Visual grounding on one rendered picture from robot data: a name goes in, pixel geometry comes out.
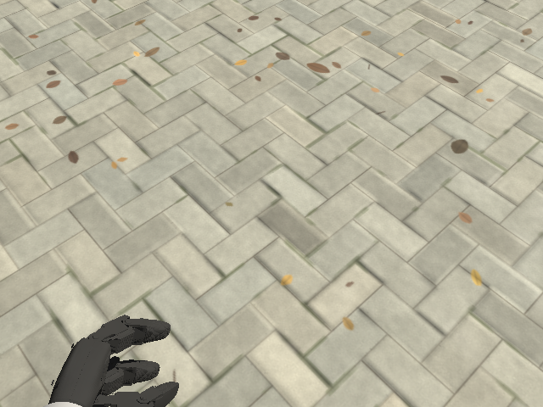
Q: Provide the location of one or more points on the robot left hand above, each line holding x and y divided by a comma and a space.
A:
89, 375

